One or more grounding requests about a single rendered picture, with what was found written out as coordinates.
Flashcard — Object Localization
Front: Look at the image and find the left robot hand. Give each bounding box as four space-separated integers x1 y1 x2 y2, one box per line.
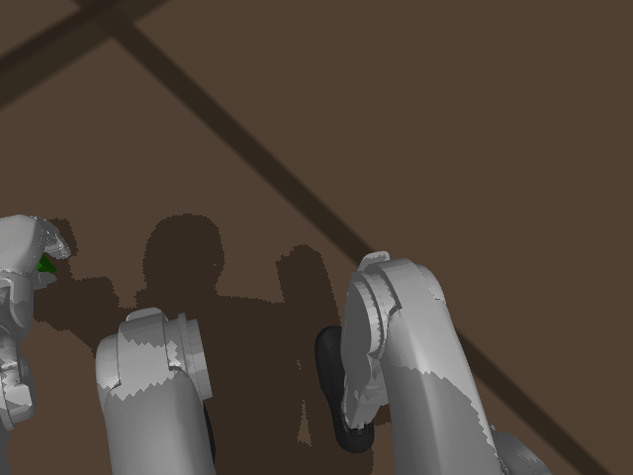
0 214 70 290

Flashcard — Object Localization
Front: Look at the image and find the cube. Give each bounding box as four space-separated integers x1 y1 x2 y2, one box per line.
37 254 57 273

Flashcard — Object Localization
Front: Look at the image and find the right robot hand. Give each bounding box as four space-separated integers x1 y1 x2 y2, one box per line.
488 423 553 475

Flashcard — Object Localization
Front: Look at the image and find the right robot foot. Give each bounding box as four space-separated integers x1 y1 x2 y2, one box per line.
315 326 375 454

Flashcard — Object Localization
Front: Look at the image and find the left robot arm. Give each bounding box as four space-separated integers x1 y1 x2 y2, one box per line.
0 272 37 475

